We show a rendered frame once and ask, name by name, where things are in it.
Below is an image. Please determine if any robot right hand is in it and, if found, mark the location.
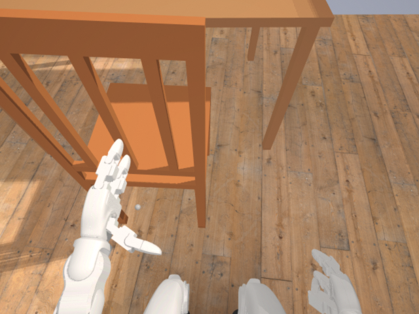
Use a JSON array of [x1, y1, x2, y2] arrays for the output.
[[308, 249, 362, 314]]

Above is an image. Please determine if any robot left thigh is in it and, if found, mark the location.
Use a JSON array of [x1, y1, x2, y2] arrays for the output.
[[143, 279, 190, 314]]

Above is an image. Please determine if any table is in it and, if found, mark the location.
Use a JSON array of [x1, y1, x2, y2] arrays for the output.
[[0, 0, 335, 154]]

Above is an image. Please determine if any left robot forearm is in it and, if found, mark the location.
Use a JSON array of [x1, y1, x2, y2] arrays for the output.
[[53, 237, 112, 314]]

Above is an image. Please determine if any robot left hand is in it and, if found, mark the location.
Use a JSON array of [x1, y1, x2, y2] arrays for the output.
[[81, 139, 162, 255]]

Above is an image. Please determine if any chair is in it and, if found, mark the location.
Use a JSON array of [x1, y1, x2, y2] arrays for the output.
[[0, 9, 211, 228]]

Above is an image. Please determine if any robot thigh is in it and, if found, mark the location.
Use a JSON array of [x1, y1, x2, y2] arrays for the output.
[[238, 283, 286, 314], [143, 279, 190, 314]]

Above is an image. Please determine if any robot right thigh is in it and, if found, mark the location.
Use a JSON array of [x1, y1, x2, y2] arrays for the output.
[[238, 283, 286, 314]]

